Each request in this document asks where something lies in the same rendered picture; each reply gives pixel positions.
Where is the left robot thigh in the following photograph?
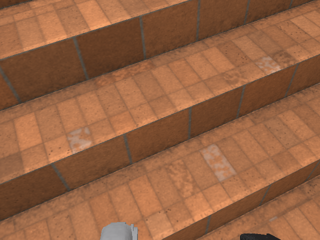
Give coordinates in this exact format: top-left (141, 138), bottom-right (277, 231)
top-left (100, 222), bottom-right (138, 240)

